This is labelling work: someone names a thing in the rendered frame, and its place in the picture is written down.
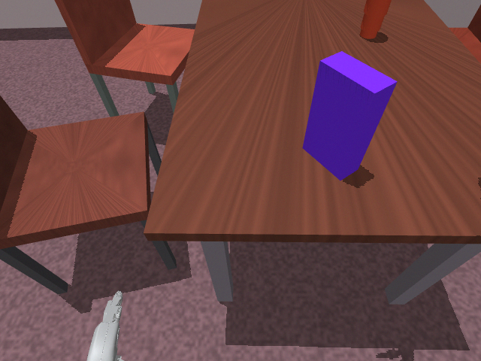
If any chair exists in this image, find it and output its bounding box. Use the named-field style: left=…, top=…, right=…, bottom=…
left=449, top=5, right=481, bottom=64
left=55, top=0, right=195, bottom=117
left=0, top=96, right=177, bottom=294

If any table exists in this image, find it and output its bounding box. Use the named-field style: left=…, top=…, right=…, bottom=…
left=144, top=0, right=481, bottom=305

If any left robot hand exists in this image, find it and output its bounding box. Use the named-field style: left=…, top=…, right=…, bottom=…
left=87, top=291, right=124, bottom=361

